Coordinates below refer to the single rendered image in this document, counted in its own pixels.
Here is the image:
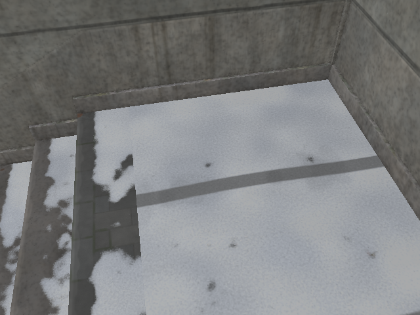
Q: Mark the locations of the stairs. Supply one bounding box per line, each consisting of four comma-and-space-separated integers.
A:
0, 135, 77, 315

